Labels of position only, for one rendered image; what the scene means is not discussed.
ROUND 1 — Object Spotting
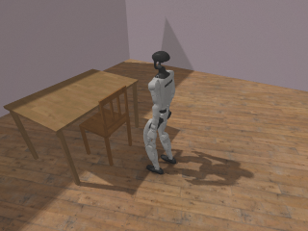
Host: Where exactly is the chair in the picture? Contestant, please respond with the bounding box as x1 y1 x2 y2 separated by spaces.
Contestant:
79 85 133 166

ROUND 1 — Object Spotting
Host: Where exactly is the table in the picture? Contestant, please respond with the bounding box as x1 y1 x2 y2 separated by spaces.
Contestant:
3 69 140 186

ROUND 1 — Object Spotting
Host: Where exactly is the left robot shin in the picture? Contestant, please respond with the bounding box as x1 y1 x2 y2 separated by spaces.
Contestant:
144 145 160 170

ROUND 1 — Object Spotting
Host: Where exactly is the left robot forearm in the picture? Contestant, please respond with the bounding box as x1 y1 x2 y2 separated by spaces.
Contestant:
150 105 161 132

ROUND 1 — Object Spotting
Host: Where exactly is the left robot upper arm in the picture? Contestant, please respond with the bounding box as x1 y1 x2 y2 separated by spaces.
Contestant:
148 79 162 112

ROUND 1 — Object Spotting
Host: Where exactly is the robot left hand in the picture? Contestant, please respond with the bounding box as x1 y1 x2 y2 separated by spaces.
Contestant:
146 130 157 145

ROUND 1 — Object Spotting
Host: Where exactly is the right robot upper arm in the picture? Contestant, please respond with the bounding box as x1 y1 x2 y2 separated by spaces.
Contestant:
167 70 175 95

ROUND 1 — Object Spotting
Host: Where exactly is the humanoid robot torso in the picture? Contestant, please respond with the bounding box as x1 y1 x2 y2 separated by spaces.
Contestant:
152 70 172 124

